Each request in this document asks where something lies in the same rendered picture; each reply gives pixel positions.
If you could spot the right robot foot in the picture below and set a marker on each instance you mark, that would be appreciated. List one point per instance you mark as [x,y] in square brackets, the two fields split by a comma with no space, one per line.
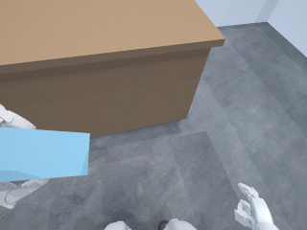
[162,225]

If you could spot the right robot shin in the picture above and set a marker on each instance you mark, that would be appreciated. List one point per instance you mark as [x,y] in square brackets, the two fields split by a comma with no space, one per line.
[174,219]

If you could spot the sponge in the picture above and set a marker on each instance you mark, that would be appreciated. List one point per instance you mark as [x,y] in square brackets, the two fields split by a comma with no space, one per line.
[27,154]

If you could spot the robot right hand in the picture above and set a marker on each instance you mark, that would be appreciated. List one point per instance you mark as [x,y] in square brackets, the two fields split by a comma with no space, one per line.
[251,214]

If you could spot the table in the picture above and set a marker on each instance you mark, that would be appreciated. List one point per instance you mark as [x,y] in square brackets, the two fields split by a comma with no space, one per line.
[102,66]

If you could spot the robot left hand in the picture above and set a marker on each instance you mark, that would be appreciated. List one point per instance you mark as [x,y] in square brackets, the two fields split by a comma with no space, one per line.
[9,192]

